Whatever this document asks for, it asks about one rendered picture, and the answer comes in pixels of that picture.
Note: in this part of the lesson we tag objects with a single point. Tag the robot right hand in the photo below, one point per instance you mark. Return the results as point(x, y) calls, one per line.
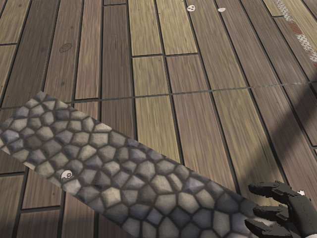
point(297, 220)

